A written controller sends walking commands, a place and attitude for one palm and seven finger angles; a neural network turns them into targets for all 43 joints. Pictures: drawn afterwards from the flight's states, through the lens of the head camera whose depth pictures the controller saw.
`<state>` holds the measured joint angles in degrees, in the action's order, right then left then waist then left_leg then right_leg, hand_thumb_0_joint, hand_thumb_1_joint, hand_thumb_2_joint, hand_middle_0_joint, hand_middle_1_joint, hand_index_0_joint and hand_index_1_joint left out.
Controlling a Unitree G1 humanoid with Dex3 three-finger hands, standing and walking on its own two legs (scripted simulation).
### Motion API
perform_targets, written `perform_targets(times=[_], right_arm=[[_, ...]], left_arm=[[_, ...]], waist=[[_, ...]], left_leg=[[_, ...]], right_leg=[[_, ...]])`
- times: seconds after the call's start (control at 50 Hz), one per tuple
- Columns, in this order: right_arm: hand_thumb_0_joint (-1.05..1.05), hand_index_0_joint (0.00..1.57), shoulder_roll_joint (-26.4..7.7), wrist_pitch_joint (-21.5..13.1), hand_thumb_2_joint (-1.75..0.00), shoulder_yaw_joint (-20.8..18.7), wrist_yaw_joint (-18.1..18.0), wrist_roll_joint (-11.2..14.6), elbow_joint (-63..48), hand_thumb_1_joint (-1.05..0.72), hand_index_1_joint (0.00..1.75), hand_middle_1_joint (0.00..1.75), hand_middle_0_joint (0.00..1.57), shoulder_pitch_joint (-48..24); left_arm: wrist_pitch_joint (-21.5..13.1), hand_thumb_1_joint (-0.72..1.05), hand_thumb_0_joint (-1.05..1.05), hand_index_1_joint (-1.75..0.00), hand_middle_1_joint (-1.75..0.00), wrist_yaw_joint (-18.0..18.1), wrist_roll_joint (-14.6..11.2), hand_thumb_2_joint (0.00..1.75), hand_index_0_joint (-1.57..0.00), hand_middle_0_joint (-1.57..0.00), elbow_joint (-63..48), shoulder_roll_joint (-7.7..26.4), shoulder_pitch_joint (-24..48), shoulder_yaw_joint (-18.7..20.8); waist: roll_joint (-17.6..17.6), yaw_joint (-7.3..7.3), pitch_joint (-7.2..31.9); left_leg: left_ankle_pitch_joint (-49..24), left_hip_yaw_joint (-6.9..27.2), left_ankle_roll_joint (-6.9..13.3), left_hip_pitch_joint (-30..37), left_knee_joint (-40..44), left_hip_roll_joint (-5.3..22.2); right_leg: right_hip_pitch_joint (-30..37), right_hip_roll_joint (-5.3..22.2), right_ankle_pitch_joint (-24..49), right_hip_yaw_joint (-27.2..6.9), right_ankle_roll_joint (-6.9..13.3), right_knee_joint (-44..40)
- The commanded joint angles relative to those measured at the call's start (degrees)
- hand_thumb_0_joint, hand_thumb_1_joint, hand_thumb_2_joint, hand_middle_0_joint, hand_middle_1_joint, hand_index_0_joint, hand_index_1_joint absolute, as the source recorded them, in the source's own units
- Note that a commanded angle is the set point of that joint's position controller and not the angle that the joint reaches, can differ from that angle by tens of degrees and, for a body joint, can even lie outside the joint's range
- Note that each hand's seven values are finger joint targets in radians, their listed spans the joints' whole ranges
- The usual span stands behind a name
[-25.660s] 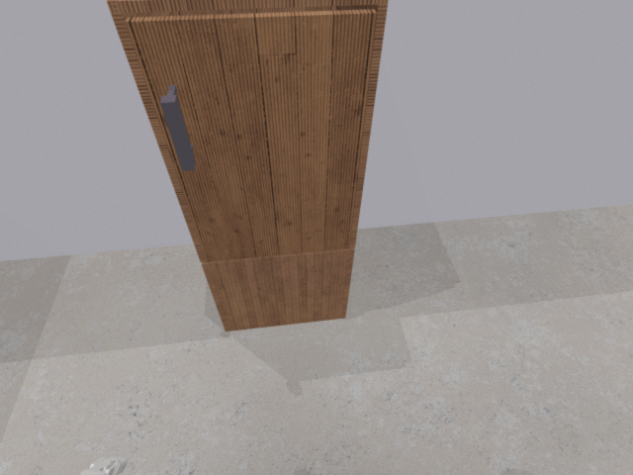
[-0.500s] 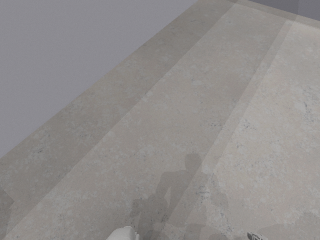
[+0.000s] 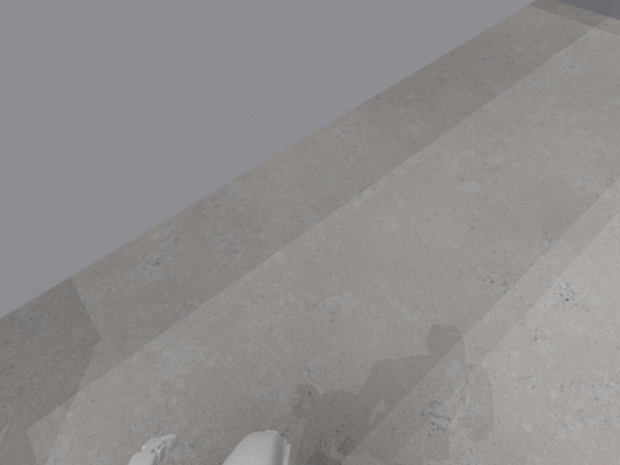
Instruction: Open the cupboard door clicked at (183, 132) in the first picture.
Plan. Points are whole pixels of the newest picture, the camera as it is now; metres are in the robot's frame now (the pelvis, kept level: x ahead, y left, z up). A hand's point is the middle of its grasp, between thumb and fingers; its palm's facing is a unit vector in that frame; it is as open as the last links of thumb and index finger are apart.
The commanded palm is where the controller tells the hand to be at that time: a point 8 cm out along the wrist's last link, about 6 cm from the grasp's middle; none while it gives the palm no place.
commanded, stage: turn to face it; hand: left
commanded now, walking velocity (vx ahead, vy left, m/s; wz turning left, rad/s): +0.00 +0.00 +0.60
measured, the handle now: out of the picture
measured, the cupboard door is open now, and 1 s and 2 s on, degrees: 44 44 44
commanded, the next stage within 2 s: none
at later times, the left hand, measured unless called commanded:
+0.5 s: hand out of the picture +0.04 +0.24 -0.16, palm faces +0.32 -0.91 -0.27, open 7.4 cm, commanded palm none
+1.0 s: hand out of the picture -0.03 +0.17 -0.17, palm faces +0.61 -0.76 -0.23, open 7.3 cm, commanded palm none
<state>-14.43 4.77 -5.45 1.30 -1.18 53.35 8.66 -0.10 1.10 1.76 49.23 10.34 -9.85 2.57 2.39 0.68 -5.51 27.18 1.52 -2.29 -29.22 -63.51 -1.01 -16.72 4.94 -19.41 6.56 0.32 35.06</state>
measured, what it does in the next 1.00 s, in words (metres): steps on the spot, turning left: left foot, then right foot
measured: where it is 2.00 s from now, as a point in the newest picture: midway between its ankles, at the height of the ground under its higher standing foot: outside the picture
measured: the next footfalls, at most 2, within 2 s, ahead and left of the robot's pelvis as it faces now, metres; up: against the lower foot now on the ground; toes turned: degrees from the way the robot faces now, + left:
left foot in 0.26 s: +0.03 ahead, +0.13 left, +0.00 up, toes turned +16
right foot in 0.62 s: +0.11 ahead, -0.12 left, +0.00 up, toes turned +18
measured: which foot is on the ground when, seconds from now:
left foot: up 0.00-0.24, down 0.26-0.62, up 0.64-1.00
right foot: down 0.00-0.26, up 0.28-0.60, down 0.62-1.00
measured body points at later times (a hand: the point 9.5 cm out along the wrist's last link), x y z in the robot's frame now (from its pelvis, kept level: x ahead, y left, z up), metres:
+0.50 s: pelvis +0.02 +0.00 +0.01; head +0.08 +0.03 +0.45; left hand +0.02 +0.29 -0.14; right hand +0.18 -0.21 -0.13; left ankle +0.00 +0.12 -0.73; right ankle +0.05 -0.15 -0.68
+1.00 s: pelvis +0.05 -0.02 +0.00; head +0.09 +0.02 +0.44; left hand -0.06 +0.21 -0.15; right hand +0.30 -0.16 -0.14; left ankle -0.01 +0.07 -0.72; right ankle +0.07 -0.13 -0.73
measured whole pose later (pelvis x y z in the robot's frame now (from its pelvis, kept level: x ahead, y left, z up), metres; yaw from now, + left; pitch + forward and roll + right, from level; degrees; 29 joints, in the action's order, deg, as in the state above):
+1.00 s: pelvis +0.05 -0.02 +0.00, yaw +37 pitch +1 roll +2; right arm -13.2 4.0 -4.1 2.1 -0.9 52.8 4.9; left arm -0.2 0.8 1.8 51.8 12.0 -13.5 3.5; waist -2.6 -0.7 -6.9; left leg 20.9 -6.1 -2.1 -19.5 -37.9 0.7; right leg -11.6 9.8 -22.8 16.8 -1.1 35.0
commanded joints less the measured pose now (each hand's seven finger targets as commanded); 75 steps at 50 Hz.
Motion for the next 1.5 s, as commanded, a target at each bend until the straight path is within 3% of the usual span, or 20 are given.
perform_targets(times=[0.0, 0.1, 0.18, 0.2, 0.24, 0.36, 0.56, 0.6, 0.62, 0.7, 0.88, 0.96, 1.0, 1.02, 1.14, 1.34, 1.36, 1.4, 1.42, 1.48], right_arm=[[0.00, 0.20, -2.2, -1.7, -0.90, 0.1, 0.5, 0.4, -5.3, -0.90, 0.30, 0.30, 0.20, -3.0], [0.00, 0.20, -0.6, -2.1, -0.90, 1.0, 0.8, 0.7, -5.8, -0.90, 0.30, 0.30, 0.20, -6.1], [0.00, 0.20, -2.5, -2.8, -0.90, 0.6, 0.5, 0.5, -5.4, -0.90, 0.30, 0.30, 0.20, -1.4], [0.00, 0.20, -4.9, -3.2, -0.90, -0.1, 0.5, 0.3, -4.5, -0.90, 0.30, 0.30, 0.20, 2.6], [0.00, 0.20, -15.5, -3.2, -0.90, -2.6, -0.4, -0.1, -3.2, -0.90, 0.30, 0.30, 0.20, 10.2], [0.00, 0.20, -9.5, -4.2, -0.90, -0.7, -1.9, -0.3, -5.2, -0.90, 0.30, 0.30, 0.20, 0.5], [0.00, 0.20, -9.3, -3.0, -0.90, -1.7, -1.5, 0.1, -6.0, -0.90, 0.30, 0.30, 0.20, -2.2], [0.00, 0.20, -3.0, -3.3, -0.90, -0.8, -0.8, 0.8, -7.9, -0.90, 0.30, 0.30, 0.20, -1.6], [0.00, 0.20, -5.2, -2.7, -0.90, -1.3, -0.9, 0.3, -7.5, -0.90, 0.30, 0.30, 0.20, -2.1], [0.00, 0.20, -3.2, -1.3, -0.90, -0.5, 0.2, 0.3, -4.4, -0.90, 0.30, 0.30, 0.20, -1.6], [0.00, 0.20, -0.8, -2.0, -0.90, 1.0, 0.7, 0.7, -5.7, -0.90, 0.30, 0.30, 0.20, -7.4], [0.00, 0.20, -3.8, -3.1, -0.90, 0.3, 0.4, 0.3, -4.7, -0.90, 0.30, 0.30, 0.20, 0.3], [0.00, 0.20, -15.5, -3.6, -0.90, -2.6, -0.4, -0.2, -3.3, -0.90, 0.30, 0.30, 0.20, 9.2], [0.00, 0.20, -14.7, -3.3, -0.90, -2.1, -0.8, 0.2, -2.2, -0.90, 0.30, 0.30, 0.20, 11.6], [0.00, 0.20, -9.7, -4.1, -0.90, -0.6, -2.0, -0.2, -5.5, -0.90, 0.30, 0.30, 0.20, -0.7], [0.00, 0.20, -9.9, -3.1, -0.90, -1.8, -1.5, -0.3, -5.4, -0.90, 0.30, 0.30, 0.20, -1.1], [0.00, 0.20, -9.0, -3.0, -0.90, -1.7, -1.5, 0.1, -5.8, -0.90, 0.30, 0.30, 0.20, -1.8], [0.00, 0.20, -3.0, -3.2, -0.90, -0.9, -0.8, 0.8, -7.5, -0.90, 0.30, 0.30, 0.20, -1.1], [0.00, 0.20, -5.3, -2.7, -0.90, -1.5, -0.8, 0.3, -7.4, -0.90, 0.30, 0.30, 0.20, -1.8], [0.00, 0.20, -3.8, -1.5, -0.90, -0.9, 0.0, 0.2, -4.7, -0.90, 0.30, 0.30, 0.20, -1.2]], left_arm=[[-1.0, 0.90, 0.00, -0.30, -0.30, 1.1, -0.2, 0.90, -0.20, -0.20, -3.4, 10.1, -2.1, 2.4], [-0.8, 0.90, 0.00, -0.30, -0.30, 0.9, 0.0, 0.90, -0.20, -0.20, -1.1, 12.8, -6.6, 3.5], [-0.6, 0.90, 0.00, -0.30, -0.30, 0.4, -0.4, 0.90, -0.20, -0.20, -1.0, 13.7, -5.1, 4.2], [-0.4, 0.90, 0.00, -0.30, -0.30, 0.1, -0.9, 0.90, -0.20, -0.20, -1.5, 13.2, -4.1, 4.1], [0.5, 0.90, 0.00, -0.30, -0.30, -0.2, -1.0, 0.90, -0.20, -0.20, -6.1, 7.4, 0.4, 2.2], [1.7, 0.90, 0.00, -0.30, -0.30, -0.8, -0.6, 0.90, -0.20, -0.20, -1.6, 7.7, -0.1, 3.0], [0.2, 0.90, 0.00, -0.30, -0.30, -0.2, -1.2, 0.90, -0.20, -0.20, -1.9, 8.0, -5.6, 2.9], [-0.9, 0.90, 0.00, -0.30, -0.30, 0.7, 0.3, 0.90, -0.20, -0.20, -1.5, 16.5, -8.4, 4.5], [-0.8, 0.90, 0.00, -0.30, -0.30, 1.1, -0.4, 0.90, -0.20, -0.20, -1.7, 15.6, -7.5, 4.0], [-0.9, 0.90, 0.00, -0.30, -0.30, 1.0, -0.7, 0.90, -0.20, -0.20, -3.3, 9.7, -0.5, 2.1], [-0.9, 0.90, 0.00, -0.30, -0.30, 0.9, 0.0, 0.90, -0.20, -0.20, -0.6, 12.7, -7.2, 3.7], [-0.7, 0.90, 0.00, -0.30, -0.30, 0.2, -0.7, 0.90, -0.20, -0.20, -0.7, 13.6, -5.0, 4.3], [-0.2, 0.90, 0.00, -0.30, -0.30, -0.6, -1.4, 0.90, -0.20, -0.20, -5.2, 7.5, -1.5, 2.3], [0.7, 0.90, 0.00, -0.30, -0.30, 0.2, -0.6, 0.90, -0.20, -0.20, -6.7, 9.0, 2.6, 2.3], [1.8, 0.90, 0.00, -0.30, -0.30, -0.7, -0.7, 0.90, -0.20, -0.20, -1.8, 7.8, -1.1, 2.9], [0.6, 0.90, 0.00, -0.30, -0.30, -0.3, -1.2, 0.90, -0.20, -0.20, -3.0, 7.3, -2.5, 2.7], [0.2, 0.90, 0.00, -0.30, -0.30, 0.0, -1.2, 0.90, -0.20, -0.20, -2.5, 8.4, -4.6, 3.0], [-0.7, 0.90, 0.00, -0.30, -0.30, 0.9, 0.2, 0.90, -0.20, -0.20, -2.2, 16.2, -7.4, 4.5], [-0.6, 0.90, 0.00, -0.30, -0.30, 1.1, -0.3, 0.90, -0.20, -0.20, -2.4, 15.9, -6.8, 4.1], [-0.6, 0.90, 0.00, -0.30, -0.30, 1.0, -0.6, 0.90, -0.20, -0.20, -3.6, 10.2, 0.3, 2.4]], waist=[[-14.3, -0.73, 7.1], [-14.5, -3.33, 7.4], [-12.0, -0.58, 9.4], [-7.1, 2.02, 11.5], [15.6, 6.05, 13.5], [4.8, 0.04, 7.7], [5.3, -2.71, 9.9], [-20.3, -4.32, 10.2], [-19.2, -3.95, 9.7], [-13.9, 0.24, 5.8], [-13.4, -3.39, 6.9], [-10.3, 1.36, 10.8], [16.9, 6.21, 15.4], [7.9, 6.41, 15.0], [5.2, -0.45, 7.5], [7.0, -1.40, 8.9], [5.0, -2.67, 9.4], [-19.3, -4.26, 9.7], [-17.2, -4.06, 9.2], [-13.0, 0.08, 5.3]], left_leg=[[-1.5, -2.8, -1.7, -3.9, -0.7, 2.9], [-0.8, -7.7, -1.1, 1.6, 15.6, 1.9], [-9.4, -9.4, 0.5, 13.1, 31.7, 1.0], [-18.5, -7.2, 1.8, 22.2, 38.0, 2.7], [-49.8, 22.0, 16.0, 31.7, 42.0, 26.7], [-30.8, 10.3, 10.8, 18.4, 44.3, 14.5], [-28.7, 13.2, 7.7, 10.4, 35.2, 9.5], [5.9, -0.8, -0.2, -6.6, 12.5, -4.1], [9.2, 2.3, 0.2, -5.4, 0.1, -0.8], [-3.4, -0.3, -1.5, -5.1, -8.8, 2.4], [-1.2, -7.5, -0.7, 1.7, 17.9, 2.2], [-14.4, -8.9, 1.6, 18.6, 36.8, 0.8], [-57.8, 22.9, 16.0, 36.1, 40.4, 25.9], [-55.3, 20.0, 17.5, 33.4, 38.8, 26.4], [-33.6, 9.4, 11.4, 18.4, 43.8, 14.6], [-31.1, 16.0, 9.7, 12.9, 38.4, 10.8], [-27.5, 15.5, 7.8, 9.0, 35.8, 8.9], [5.3, 0.3, 0.0, -7.0, 13.5, -4.3], [8.8, 2.2, 0.2, -5.1, 1.1, -1.3], [-1.6, 0.9, -1.0, -5.3, -9.2, 2.1]], right_leg=[[11.4, 13.7, 34.7, -4.8, 5.0, -12.3], [15.1, 15.6, 41.2, -1.2, 5.0, -9.4], [10.8, 15.8, 36.1, 2.3, 2.4, -2.0], [4.9, 14.5, 30.3, 4.4, -0.2, 5.5], [-18.4, 2.6, -20.5, 0.5, -5.3, 28.6], [-15.4, 1.7, -3.3, -6.6, -5.2, 29.9], [8.1, -3.6, 5.8, -3.2, -4.0, -8.0], [19.2, 20.7, 17.7, -26.4, 5.1, -18.6], [13.5, 24.5, 24.3, -24.8, 8.4, -17.5], [9.4, 13.4, 31.6, -6.7, 5.0, -13.8], [16.7, 16.5, 41.9, -0.5, 5.5, -9.3], [9.8, 15.4, 38.7, 4.6, 1.2, 3.9], [-17.7, 2.8, -19.5, 3.7, -5.6, 29.3], [-18.1, 2.9, -19.3, -3.5, -4.7, 32.9], [-13.6, 1.6, -4.1, -6.2, -5.4, 29.1], [3.2, -4.4, 0.8, -3.5, -4.2, -1.1], [9.6, -3.3, 5.9, -4.0, -3.8, -8.6], [19.9, 20.8, 14.7, -25.9, 5.3, -18.8], [12.6, 25.0, 19.0, -24.9, 9.0, -18.4], [8.5, 14.8, 25.5, -10.8, 6.5, -15.0]])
